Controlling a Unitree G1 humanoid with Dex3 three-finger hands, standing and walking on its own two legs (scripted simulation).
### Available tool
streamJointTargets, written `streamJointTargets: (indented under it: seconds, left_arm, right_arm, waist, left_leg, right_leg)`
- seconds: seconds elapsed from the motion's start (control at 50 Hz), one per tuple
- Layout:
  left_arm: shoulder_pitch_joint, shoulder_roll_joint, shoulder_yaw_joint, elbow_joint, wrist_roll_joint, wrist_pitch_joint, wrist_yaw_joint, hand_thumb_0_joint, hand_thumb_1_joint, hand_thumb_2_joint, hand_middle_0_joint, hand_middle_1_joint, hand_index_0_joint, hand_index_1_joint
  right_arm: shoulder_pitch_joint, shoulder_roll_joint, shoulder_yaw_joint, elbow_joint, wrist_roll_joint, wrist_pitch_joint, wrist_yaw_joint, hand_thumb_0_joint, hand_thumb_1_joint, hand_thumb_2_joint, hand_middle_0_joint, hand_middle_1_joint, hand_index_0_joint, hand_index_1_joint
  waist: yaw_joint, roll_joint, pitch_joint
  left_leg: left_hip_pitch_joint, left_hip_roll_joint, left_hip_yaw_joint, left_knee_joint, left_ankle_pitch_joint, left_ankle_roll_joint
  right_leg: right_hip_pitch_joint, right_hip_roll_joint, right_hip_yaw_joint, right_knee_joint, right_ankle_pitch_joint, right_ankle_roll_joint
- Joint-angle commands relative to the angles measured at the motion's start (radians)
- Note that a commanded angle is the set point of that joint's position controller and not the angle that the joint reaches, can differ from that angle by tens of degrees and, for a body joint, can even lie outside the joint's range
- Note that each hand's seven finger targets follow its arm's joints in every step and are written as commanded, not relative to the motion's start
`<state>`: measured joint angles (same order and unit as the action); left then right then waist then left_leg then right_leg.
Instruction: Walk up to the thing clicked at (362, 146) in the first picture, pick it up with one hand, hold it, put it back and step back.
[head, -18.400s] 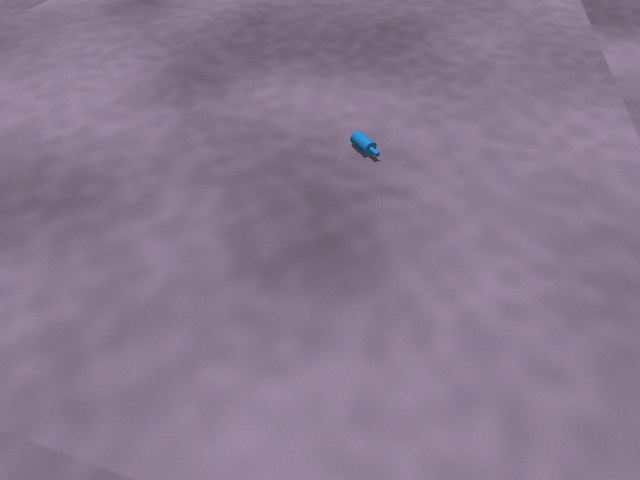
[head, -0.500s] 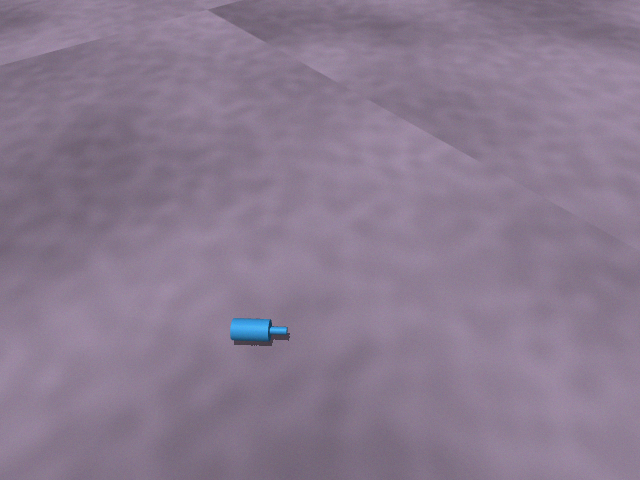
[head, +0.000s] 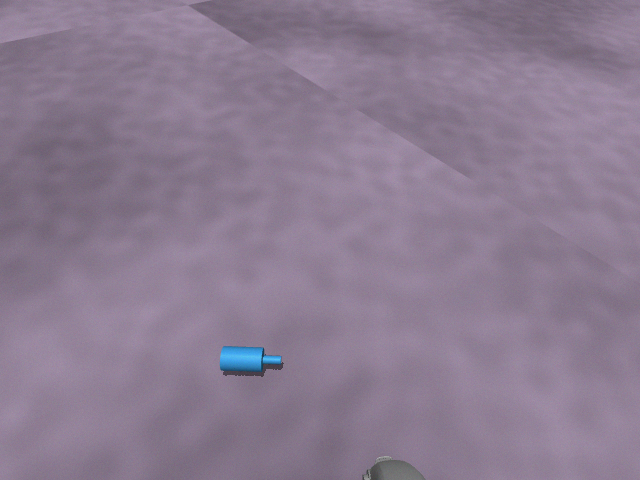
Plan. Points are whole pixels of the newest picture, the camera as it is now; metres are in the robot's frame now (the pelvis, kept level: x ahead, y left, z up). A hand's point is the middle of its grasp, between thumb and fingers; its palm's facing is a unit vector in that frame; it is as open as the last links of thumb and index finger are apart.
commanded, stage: walk up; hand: left
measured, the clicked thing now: (251, 359) +0.61 +0.20 -0.74
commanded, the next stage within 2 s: none
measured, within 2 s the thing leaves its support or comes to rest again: neither
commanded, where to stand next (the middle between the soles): +0.22 -0.04 m, yaw +0 degrees
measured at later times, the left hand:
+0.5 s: hand (189, 402) +0.27 +0.21 -0.14, palm faces -0.06 -0.93 -0.37, open 7.4 cm
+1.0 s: hand (171, 455) +0.20 +0.22 -0.17, palm faces -0.03 -0.91 -0.42, open 7.4 cm
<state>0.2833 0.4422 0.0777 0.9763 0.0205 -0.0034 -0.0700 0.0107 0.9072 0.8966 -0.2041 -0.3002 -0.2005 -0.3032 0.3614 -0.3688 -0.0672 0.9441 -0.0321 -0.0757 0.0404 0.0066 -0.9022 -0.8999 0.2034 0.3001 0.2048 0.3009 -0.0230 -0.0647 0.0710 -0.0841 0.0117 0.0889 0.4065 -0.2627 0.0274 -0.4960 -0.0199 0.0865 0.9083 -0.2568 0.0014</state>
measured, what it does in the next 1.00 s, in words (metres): walks ahead: right foot, then left foot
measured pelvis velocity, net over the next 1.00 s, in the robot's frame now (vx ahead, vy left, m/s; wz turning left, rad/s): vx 0.15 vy -0.05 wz -0.03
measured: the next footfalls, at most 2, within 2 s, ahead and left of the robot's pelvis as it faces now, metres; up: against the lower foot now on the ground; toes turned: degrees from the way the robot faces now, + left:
right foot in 0.20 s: +0.22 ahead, -0.15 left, +0.00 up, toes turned -4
left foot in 0.58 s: +0.31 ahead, +0.07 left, +0.00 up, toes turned -1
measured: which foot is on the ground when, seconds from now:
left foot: down 0.00-0.24, up 0.26-0.56, down 0.58-0.96, up 0.98-1.00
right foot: up 0.00-0.18, down 0.20-0.62, up 0.64-0.88, down 0.90-1.00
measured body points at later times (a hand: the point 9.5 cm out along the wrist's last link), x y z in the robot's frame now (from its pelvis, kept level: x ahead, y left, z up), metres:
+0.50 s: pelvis +0.17 -0.04 -0.01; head +0.21 -0.06 +0.44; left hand +0.27 +0.25 -0.12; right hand +0.24 -0.36 -0.13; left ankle +0.23 +0.10 -0.70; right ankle +0.18 -0.15 -0.74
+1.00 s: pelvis +0.15 -0.05 -0.03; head +0.18 -0.06 +0.42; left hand +0.21 +0.27 -0.14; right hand +0.27 -0.36 -0.14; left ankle +0.25 +0.07 -0.73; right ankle +0.13 -0.18 -0.74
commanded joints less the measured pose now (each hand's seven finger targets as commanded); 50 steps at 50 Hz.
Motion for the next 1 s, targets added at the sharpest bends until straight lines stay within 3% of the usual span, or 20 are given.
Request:
streamJointTargets:
  seconds: [0.0,0.12,0.16,0.18,0.2,0.22,0.24,0.3,0.34,0.4,0.5,0.56,0.6,0.62,0.7,0.82,0.88,0.92,0.94,0.98]
  left_arm:
    - [-0.101,0.153,0.030,-0.125,-0.001,-0.027,-0.003,0.000,0.900,0.900,-0.200,-0.300,-0.200,-0.300]
    - [-0.111,0.115,0.029,-0.150,-0.001,-0.049,-0.004,0.000,0.900,0.900,-0.200,-0.300,-0.200,-0.300]
    - [0.008,0.146,0.047,-0.125,0.000,-0.061,0.009,0.000,0.900,0.900,-0.200,-0.300,-0.200,-0.300]
    - [0.100,0.190,0.066,-0.110,0.003,-0.068,0.020,0.000,0.900,0.900,-0.200,-0.300,-0.200,-0.300]
    - [0.166,0.263,0.089,-0.122,0.005,-0.072,0.031,0.000,0.900,0.900,-0.200,-0.300,-0.200,-0.300]
    - [0.171,0.289,0.091,-0.127,-0.015,-0.067,0.034,0.000,0.900,0.900,-0.200,-0.300,-0.200,-0.300]
    - [0.143,0.288,0.090,-0.144,-0.028,-0.064,0.040,0.000,0.900,0.900,-0.200,-0.300,-0.200,-0.300]
    - [0.049,0.192,0.053,-0.182,-0.042,-0.062,0.057,0.000,0.900,0.900,-0.200,-0.300,-0.200,-0.300]
    - [-0.001,0.174,0.041,-0.196,-0.030,-0.064,0.061,0.000,0.900,0.900,-0.200,-0.300,-0.200,-0.300]
    - [-0.057,0.147,0.023,-0.231,-0.014,-0.065,0.075,0.000,0.900,0.900,-0.200,-0.300,-0.200,-0.300]
    - [-0.061,0.168,0.017,-0.223,-0.017,-0.032,0.082,0.000,0.900,0.900,-0.200,-0.300,-0.200,-0.300]
    - [-0.106,0.147,0.001,-0.226,-0.044,-0.007,0.086,0.000,0.900,0.900,-0.200,-0.300,-0.200,-0.300]
    - [-0.041,0.101,-0.006,-0.209,-0.064,0.018,0.094,0.000,0.900,0.900,-0.200,-0.300,-0.200,-0.300]
    - [-0.014,0.130,0.000,-0.186,-0.058,0.033,0.105,0.000,0.900,0.900,-0.200,-0.300,-0.200,-0.300]
    - [-0.035,0.142,0.012,-0.137,-0.046,0.036,0.092,0.000,0.900,0.900,-0.200,-0.300,-0.200,-0.300]
    - [-0.022,0.130,0.014,-0.101,-0.030,0.005,0.094,0.000,0.900,0.900,-0.200,-0.300,-0.200,-0.300]
    - [0.053,0.127,0.020,-0.051,-0.009,-0.020,0.102,0.000,0.900,0.900,-0.200,-0.300,-0.200,-0.300]
    - [-0.021,0.238,0.041,-0.090,0.021,-0.039,0.106,0.000,0.900,0.900,-0.200,-0.300,-0.200,-0.300]
    - [-0.116,0.331,0.054,-0.111,0.023,-0.037,0.107,0.000,0.900,0.900,-0.200,-0.300,-0.200,-0.300]
    - [-0.165,0.236,0.039,-0.124,0.010,-0.044,0.103,0.000,0.900,0.900,-0.200,-0.300,-0.200,-0.300]
  right_arm:
    - [0.000,-0.297,-0.078,-0.110,0.015,-0.028,-0.021,0.000,-0.900,-0.900,0.200,0.300,0.200,0.300]
    - [0.023,-0.288,-0.073,-0.157,0.013,-0.010,-0.021,0.000,-0.900,-0.900,0.200,0.300,0.200,0.300]
    - [0.036,-0.256,-0.056,-0.177,0.024,-0.003,-0.025,0.000,-0.900,-0.900,0.200,0.300,0.200,0.300]
    - [0.063,-0.214,-0.038,-0.188,0.030,-0.006,-0.028,0.000,-0.900,-0.900,0.200,0.300,0.200,0.300]
    - [0.105,-0.158,-0.015,-0.213,0.038,-0.008,-0.029,0.000,-0.900,-0.900,0.200,0.300,0.200,0.300]
    - [0.075,-0.223,-0.031,-0.203,0.041,0.001,-0.038,0.000,-0.900,-0.900,0.200,0.300,0.200,0.300]
    - [0.048,-0.259,-0.037,-0.187,0.032,0.005,-0.050,0.000,-0.900,-0.900,0.200,0.300,0.200,0.300]
    - [0.058,-0.215,-0.033,-0.157,0.047,0.008,-0.043,0.000,-0.900,-0.900,0.200,0.300,0.200,0.300]
    - [0.066,-0.196,-0.030,-0.154,0.039,0.022,-0.038,0.000,-0.900,-0.900,0.200,0.300,0.200,0.300]
    - [0.043,-0.170,-0.023,-0.146,0.044,0.030,-0.042,0.000,-0.900,-0.900,0.200,0.300,0.200,0.300]
    - [-0.046,-0.168,-0.021,-0.139,0.031,0.023,-0.058,0.000,-0.900,-0.900,0.200,0.300,0.200,0.300]
    - [-0.002,-0.218,-0.042,-0.119,0.011,0.019,-0.065,0.000,-0.900,-0.900,0.200,0.300,0.200,0.300]
    - [-0.082,-0.318,-0.058,-0.163,0.011,0.024,-0.066,0.000,-0.900,-0.900,0.200,0.300,0.200,0.300]
    - [-0.112,-0.335,-0.058,-0.163,0.022,0.027,-0.069,0.000,-0.900,-0.900,0.200,0.300,0.200,0.300]
    - [-0.202,-0.263,-0.037,-0.176,0.022,0.045,-0.076,0.000,-0.900,-0.900,0.200,0.300,0.200,0.300]
    - [-0.198,-0.263,-0.040,-0.177,0.001,0.079,-0.048,0.000,-0.900,-0.900,0.200,0.300,0.200,0.300]
    - [-0.253,-0.240,-0.030,-0.184,0.015,0.101,-0.035,0.000,-0.900,-0.900,0.200,0.300,0.200,0.300]
    - [-0.269,-0.158,-0.006,-0.192,0.029,0.102,-0.030,0.000,-0.900,-0.900,0.200,0.300,0.200,0.300]
    - [-0.302,-0.221,-0.032,-0.182,0.025,0.107,-0.046,0.000,-0.900,-0.900,0.200,0.300,0.200,0.300]
    - [-0.270,-0.239,-0.045,-0.149,0.023,0.105,-0.037,0.000,-0.900,-0.900,0.200,0.300,0.200,0.300]
  waist:
    - [-0.030,0.193,0.090]
    - [-0.017,0.185,0.003]
    - [0.045,0.064,-0.090]
    - [0.090,-0.039,-0.169]
    - [0.100,-0.244,-0.251]
    - [0.125,-0.218,-0.202]
    - [0.121,-0.150,-0.149]
    - [0.043,-0.055,-0.046]
    - [0.021,-0.066,-0.007]
    - [0.012,-0.063,-0.022]
    - [0.045,-0.090,-0.094]
    - [-0.013,0.050,-0.125]
    - [0.025,0.267,-0.156]
    - [0.022,0.286,-0.179]
    - [0.039,0.248,-0.147]
    - [0.011,0.267,-0.179]
    - [0.065,0.208,-0.167]
    - [0.055,-0.067,-0.046]
    - [0.056,-0.123,-0.007]
    - [0.018,-0.039,0.057]
  left_leg:
    - [0.000,0.236,-0.189,-0.232,-0.064,0.149]
    - [-0.004,0.241,-0.114,-0.026,0.342,0.144]
    - [-0.032,0.178,-0.056,0.225,0.476,0.108]
    - [-0.132,0.129,-0.033,0.424,0.379,0.071]
    - [-0.320,0.027,-0.004,0.660,-0.007,0.026]
    - [-0.494,-0.055,-0.043,0.760,-0.291,0.014]
    - [-0.487,-0.002,-0.118,0.814,-0.317,0.008]
    - [-0.403,0.021,-0.183,0.779,-0.207,0.003]
    - [-0.321,0.007,-0.142,0.724,-0.138,-0.008]
    - [-0.301,-0.005,-0.115,0.571,-0.070,-0.045]
    - [-0.241,-0.005,-0.062,0.284,0.042,-0.034]
    - [-0.063,0.026,-0.129,0.085,0.404,0.011]
    - [-0.045,0.331,-0.532,-0.006,0.666,0.183]
    - [-0.080,0.395,-0.598,0.009,0.606,0.287]
    - [-0.169,0.227,-0.320,0.042,0.474,0.188]
    - [-0.087,0.203,-0.317,0.091,0.253,0.183]
    - [-0.197,0.154,-0.262,0.202,0.165,0.118]
    - [-0.470,-0.021,-0.178,0.353,-0.105,-0.002]
    - [-0.376,-0.029,-0.224,0.500,-0.300,-0.013]
    - [-0.323,-0.014,-0.252,0.549,-0.230,-0.014]
  right_leg:
    - [-0.088,-0.040,-0.028,-0.153,0.062,0.003]
    - [0.158,-0.016,-0.138,-0.327,0.061,-0.039]
    - [0.376,0.022,-0.156,-0.433,0.085,-0.065]
    - [0.535,-0.032,-0.069,-0.442,0.108,-0.100]
    - [0.696,-0.260,0.270,-0.471,0.138,-0.178]
    - [0.730,-0.382,0.512,-0.558,0.219,-0.298]
    - [0.637,-0.406,0.511,-0.540,0.291,-0.335]
    - [0.407,-0.258,0.154,-0.516,0.548,-0.240]
    - [0.251,-0.197,0.043,-0.528,0.588,-0.230]
    - [0.239,-0.183,-0.045,-0.500,0.756,-0.241]
    - [0.319,-0.192,-0.023,-0.355,0.677,-0.199]
    - [0.175,-0.145,-0.033,-0.175,0.367,-0.117]
    - [0.085,0.081,-0.068,0.076,-0.327,-0.030]
    - [0.131,0.044,0.001,0.188,-0.408,-0.026]
    - [0.123,0.050,0.022,0.214,-0.326,-0.035]
    - [0.178,0.032,-0.107,-0.156,-0.283,0.005]
    - [0.338,0.033,-0.100,-0.470,-0.055,-0.025]
    - [0.296,-0.279,0.387,-0.606,-0.161,-0.143]
    - [0.106,-0.406,0.463,-0.608,-0.062,-0.267]
    - [0.082,-0.330,0.278,-0.557,0.108,-0.239]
